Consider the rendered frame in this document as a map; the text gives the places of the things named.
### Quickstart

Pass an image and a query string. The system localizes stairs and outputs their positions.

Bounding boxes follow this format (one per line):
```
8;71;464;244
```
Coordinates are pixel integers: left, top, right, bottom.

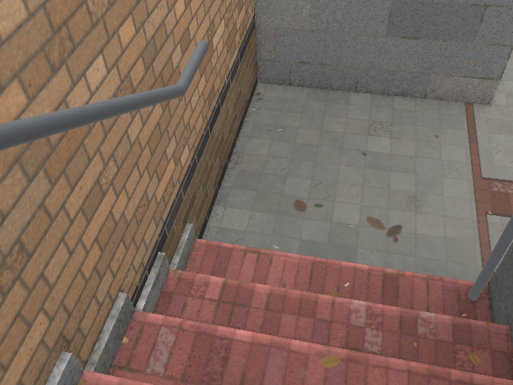
78;239;513;385

